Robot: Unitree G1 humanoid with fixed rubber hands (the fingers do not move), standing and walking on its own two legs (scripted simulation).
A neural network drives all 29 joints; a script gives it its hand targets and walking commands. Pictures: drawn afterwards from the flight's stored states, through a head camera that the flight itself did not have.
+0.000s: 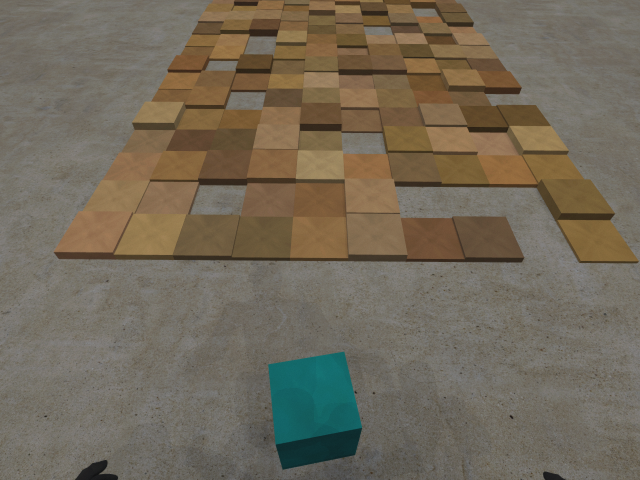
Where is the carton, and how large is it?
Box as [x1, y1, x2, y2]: [268, 352, 361, 469]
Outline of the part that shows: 344,352 268,364 275,443 283,469 352,455 355,453 361,430 361,425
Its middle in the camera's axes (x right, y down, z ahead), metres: -0.02 +0.49 +1.09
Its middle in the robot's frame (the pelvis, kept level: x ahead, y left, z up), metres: +0.43 +0.03 -0.66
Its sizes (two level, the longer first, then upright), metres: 0.210 0.200 0.250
